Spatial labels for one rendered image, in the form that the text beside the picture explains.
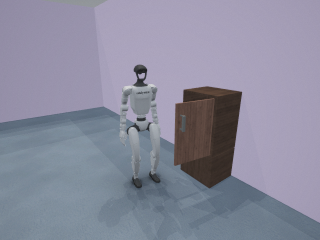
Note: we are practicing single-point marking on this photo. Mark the robot left foot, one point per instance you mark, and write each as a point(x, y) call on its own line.
point(154, 177)

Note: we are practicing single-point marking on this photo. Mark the robot right shin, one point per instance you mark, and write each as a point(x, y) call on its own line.
point(135, 167)

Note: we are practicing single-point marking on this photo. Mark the right robot hand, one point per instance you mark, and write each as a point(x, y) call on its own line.
point(122, 135)

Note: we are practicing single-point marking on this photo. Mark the robot right forearm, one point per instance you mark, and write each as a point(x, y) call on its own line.
point(122, 119)

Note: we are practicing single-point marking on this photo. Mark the robot left upper arm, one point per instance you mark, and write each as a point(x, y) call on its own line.
point(153, 95)

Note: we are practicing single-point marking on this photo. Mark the robot right upper arm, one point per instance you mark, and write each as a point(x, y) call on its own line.
point(126, 91)

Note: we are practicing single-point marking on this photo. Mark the cupboard door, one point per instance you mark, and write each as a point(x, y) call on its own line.
point(195, 142)

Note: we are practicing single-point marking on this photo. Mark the handle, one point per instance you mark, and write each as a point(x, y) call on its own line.
point(183, 124)

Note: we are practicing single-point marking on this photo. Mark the robot left forearm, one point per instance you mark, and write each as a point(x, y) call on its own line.
point(154, 115)

